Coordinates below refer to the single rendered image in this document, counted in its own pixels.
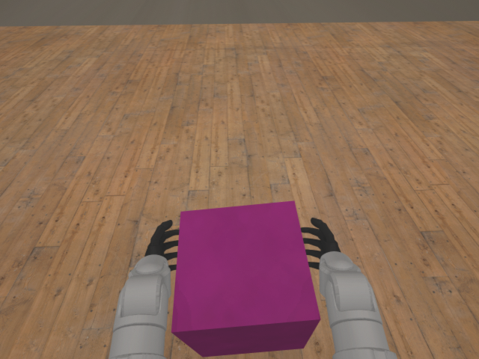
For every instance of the robot right hand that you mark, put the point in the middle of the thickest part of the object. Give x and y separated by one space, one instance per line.
326 243

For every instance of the carton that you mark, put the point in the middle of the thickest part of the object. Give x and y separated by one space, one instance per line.
243 283

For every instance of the robot left hand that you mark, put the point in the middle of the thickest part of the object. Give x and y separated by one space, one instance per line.
157 245

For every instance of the right robot forearm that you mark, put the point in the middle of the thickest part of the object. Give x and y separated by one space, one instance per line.
352 310

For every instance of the left robot forearm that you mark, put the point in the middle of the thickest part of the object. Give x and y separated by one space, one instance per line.
142 311

